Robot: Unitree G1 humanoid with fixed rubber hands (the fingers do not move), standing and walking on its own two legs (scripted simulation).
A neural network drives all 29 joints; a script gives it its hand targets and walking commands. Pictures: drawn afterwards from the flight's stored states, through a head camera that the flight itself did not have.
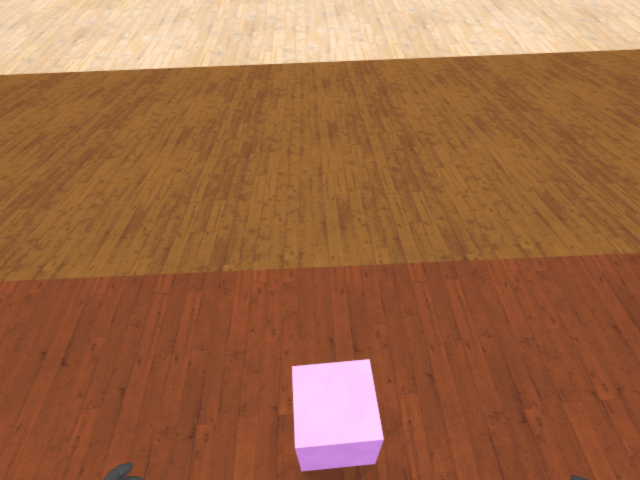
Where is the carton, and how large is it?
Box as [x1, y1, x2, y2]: [292, 359, 383, 470]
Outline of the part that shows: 369,359 292,366 295,449 301,470 369,464 375,462 383,438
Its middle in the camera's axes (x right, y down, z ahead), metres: +0.04 +0.49 +1.08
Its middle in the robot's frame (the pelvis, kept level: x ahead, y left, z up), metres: +0.40 +0.02 -0.66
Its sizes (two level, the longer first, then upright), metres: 0.210 0.200 0.250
